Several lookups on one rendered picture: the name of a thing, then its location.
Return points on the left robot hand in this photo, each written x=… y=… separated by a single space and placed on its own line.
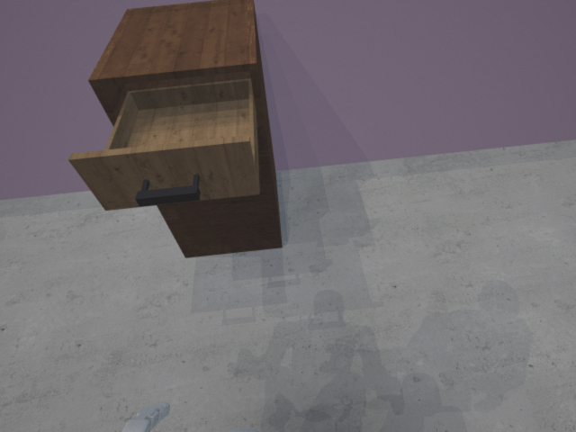
x=147 y=418

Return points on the drawer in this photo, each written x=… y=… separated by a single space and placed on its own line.
x=167 y=135

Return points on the handle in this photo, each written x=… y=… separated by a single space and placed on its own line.
x=146 y=197

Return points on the cabinet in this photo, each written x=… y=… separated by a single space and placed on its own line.
x=189 y=44

